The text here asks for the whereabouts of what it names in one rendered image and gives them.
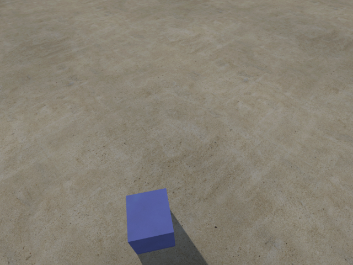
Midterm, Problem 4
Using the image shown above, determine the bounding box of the carton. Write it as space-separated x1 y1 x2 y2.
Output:
126 188 175 255

